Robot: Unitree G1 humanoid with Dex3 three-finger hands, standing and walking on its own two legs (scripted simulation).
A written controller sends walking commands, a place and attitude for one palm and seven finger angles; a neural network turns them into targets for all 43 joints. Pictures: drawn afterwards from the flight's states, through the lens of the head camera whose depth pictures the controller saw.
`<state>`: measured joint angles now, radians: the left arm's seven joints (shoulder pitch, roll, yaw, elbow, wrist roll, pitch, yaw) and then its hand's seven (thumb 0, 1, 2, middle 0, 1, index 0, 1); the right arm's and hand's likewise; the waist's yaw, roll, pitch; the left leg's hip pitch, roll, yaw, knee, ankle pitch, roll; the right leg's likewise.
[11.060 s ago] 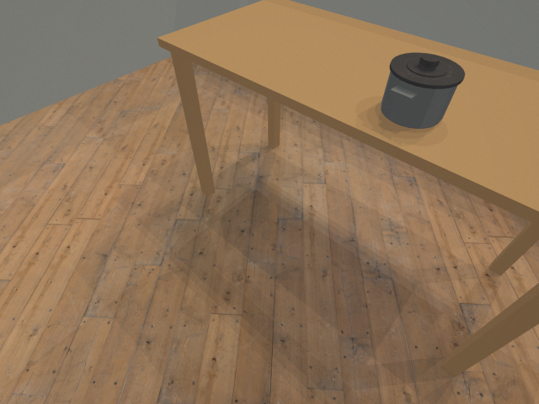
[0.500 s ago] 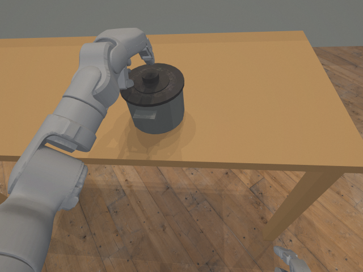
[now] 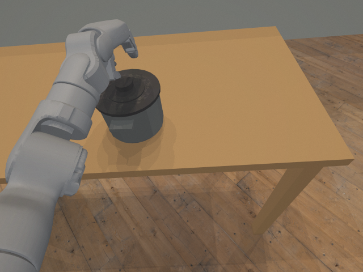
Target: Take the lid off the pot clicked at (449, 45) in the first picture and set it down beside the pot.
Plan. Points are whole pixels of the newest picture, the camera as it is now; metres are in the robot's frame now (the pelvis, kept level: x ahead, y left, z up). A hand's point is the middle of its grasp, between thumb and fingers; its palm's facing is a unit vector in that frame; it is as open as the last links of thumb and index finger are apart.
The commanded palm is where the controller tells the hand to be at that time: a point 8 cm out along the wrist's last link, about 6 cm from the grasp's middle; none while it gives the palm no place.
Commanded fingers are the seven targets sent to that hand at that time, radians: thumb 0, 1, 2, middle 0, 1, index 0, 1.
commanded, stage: move the open hand above the knob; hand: left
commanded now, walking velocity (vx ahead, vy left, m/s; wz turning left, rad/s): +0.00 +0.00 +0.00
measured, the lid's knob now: (124, 84) +0.51 +0.11 +0.15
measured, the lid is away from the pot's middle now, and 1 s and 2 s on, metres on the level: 0.00 0.00 0.00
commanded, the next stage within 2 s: lower the open fingers around the knob in 0.52 s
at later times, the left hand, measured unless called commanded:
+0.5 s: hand (113, 68) +0.47 +0.11 +0.22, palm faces -0.24 -0.03 -0.97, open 10.2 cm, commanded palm +0.46 +0.11 +0.28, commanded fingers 0.00 -0.40 1.62 -0.84 -0.08 -0.84 -0.08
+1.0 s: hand (114, 77) +0.48 +0.11 +0.19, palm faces -0.35 -0.09 -0.93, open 10.2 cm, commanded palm +0.46 +0.12 +0.25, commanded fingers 0.00 -0.40 1.62 -0.84 -0.08 -0.84 -0.08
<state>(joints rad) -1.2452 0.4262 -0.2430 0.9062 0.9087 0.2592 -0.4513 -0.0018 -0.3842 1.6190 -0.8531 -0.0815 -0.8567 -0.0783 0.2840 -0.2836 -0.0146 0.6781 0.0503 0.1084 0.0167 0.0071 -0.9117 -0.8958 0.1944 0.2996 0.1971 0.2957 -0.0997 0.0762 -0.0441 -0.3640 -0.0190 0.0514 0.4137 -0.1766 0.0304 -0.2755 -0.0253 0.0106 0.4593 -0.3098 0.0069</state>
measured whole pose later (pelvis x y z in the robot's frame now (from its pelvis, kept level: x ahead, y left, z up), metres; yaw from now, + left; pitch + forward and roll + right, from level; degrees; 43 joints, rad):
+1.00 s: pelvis +0.00 +0.00 +0.00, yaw +1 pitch +7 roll +1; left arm -1.24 0.38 -0.29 0.95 0.88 0.30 -0.49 0.00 -0.38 1.62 -0.85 -0.08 -0.86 -0.08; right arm 0.28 -0.29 -0.02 0.69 0.06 0.09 0.01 0.01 -0.91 -0.90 0.19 0.30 0.20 0.30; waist -0.10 0.06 -0.04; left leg -0.37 -0.03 0.03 0.43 -0.18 0.03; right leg -0.27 -0.03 -0.01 0.46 -0.31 0.01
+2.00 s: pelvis +0.00 +0.00 +0.00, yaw +2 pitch +7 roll +1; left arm -1.24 0.34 -0.33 0.99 0.88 0.31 -0.46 0.00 -0.02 1.05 -0.52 -0.78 -0.57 -0.80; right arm 0.26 -0.27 -0.02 0.70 0.05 0.11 0.01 0.01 -0.91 -0.90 0.19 0.30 0.20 0.30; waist -0.10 0.06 -0.05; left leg -0.39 -0.03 0.02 0.45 -0.19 0.03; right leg -0.28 -0.04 -0.02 0.48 -0.32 0.01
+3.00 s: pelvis +0.00 +0.00 +0.00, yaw +2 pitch +7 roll +1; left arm -1.25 0.33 -0.33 0.99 0.88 0.32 -0.47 -0.01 0.35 0.63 -0.67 -0.94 -0.72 -0.98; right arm 0.24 -0.27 -0.01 0.70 0.06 0.13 0.01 0.01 -0.91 -0.90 0.20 0.30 0.20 0.30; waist -0.10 0.06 -0.05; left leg -0.39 -0.03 0.02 0.45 -0.19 0.03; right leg -0.28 -0.03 -0.02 0.48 -0.32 0.01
